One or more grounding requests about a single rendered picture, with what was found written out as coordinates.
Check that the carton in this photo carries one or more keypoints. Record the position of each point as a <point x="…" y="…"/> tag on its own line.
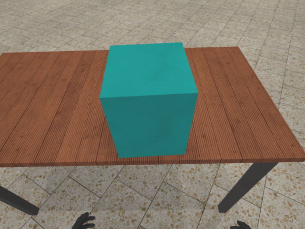
<point x="149" y="96"/>

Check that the robot left hand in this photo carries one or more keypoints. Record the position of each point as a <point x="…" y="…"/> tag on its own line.
<point x="81" y="220"/>

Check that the table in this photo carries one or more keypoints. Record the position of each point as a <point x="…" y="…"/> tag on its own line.
<point x="51" y="116"/>

